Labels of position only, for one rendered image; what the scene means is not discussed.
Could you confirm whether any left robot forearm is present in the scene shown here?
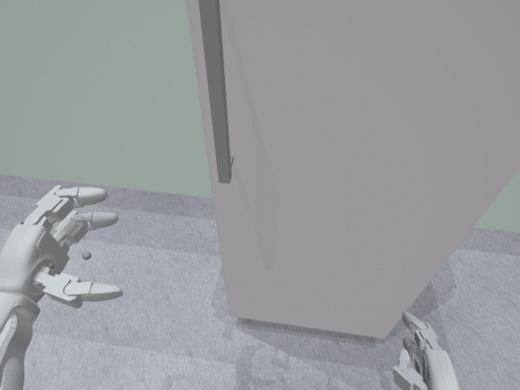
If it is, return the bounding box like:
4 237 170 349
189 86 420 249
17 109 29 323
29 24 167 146
0 290 41 390

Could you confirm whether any right robot hand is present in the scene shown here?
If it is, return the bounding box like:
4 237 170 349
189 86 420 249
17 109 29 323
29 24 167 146
393 311 460 390

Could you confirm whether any left robot hand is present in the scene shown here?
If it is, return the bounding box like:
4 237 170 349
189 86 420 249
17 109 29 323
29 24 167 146
0 185 123 309

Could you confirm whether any fridge door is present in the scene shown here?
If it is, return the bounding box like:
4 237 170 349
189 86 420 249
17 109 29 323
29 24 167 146
189 0 520 339

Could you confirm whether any handle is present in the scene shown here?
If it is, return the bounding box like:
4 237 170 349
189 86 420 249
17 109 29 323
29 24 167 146
198 0 234 184

